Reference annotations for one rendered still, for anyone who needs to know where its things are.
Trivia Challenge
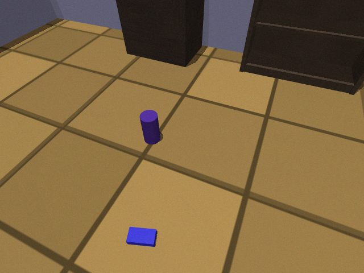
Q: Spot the bookshelf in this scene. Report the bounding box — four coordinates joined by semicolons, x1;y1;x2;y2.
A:
239;0;364;95

